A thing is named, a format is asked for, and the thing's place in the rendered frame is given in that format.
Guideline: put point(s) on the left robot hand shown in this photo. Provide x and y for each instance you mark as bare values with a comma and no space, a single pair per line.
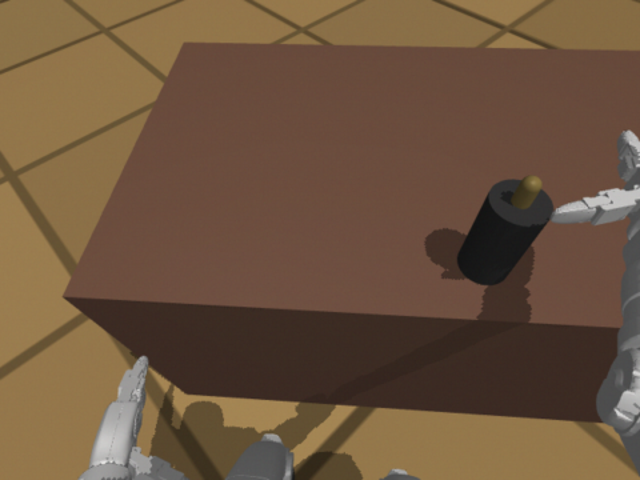
116,438

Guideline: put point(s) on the right robot arm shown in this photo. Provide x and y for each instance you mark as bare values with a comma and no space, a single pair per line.
618,399

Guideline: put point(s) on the bottle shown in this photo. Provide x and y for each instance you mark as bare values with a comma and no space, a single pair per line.
511,217

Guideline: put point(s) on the right robot hand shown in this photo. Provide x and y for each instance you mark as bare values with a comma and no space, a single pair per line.
613,204

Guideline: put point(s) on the left robot arm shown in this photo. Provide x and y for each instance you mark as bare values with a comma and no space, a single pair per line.
107,472

